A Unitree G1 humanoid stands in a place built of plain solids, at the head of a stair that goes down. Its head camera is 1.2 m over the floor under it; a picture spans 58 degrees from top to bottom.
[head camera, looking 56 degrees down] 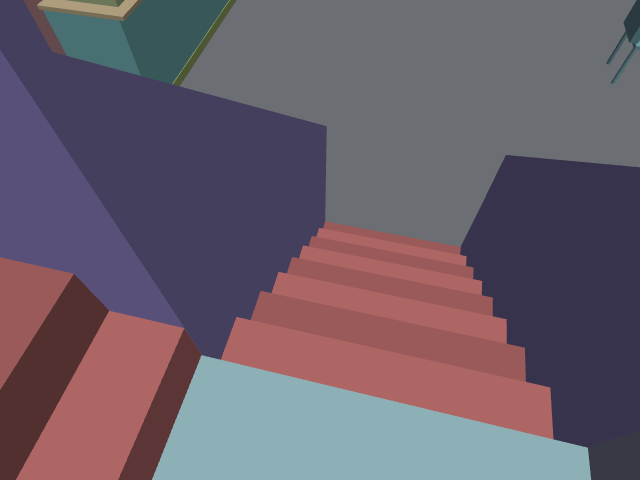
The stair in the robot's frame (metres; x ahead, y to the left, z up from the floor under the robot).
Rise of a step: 0.19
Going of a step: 0.20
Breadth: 1.04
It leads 13 degrees to the right of straight ahead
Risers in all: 9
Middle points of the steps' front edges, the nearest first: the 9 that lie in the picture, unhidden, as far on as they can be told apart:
0.30 -0.17 0.00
0.50 -0.22 -0.19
0.70 -0.26 -0.38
0.89 -0.31 -0.56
1.09 -0.36 -0.75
1.29 -0.41 -0.94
1.49 -0.45 -1.13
1.69 -0.50 -1.32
1.89 -0.55 -1.51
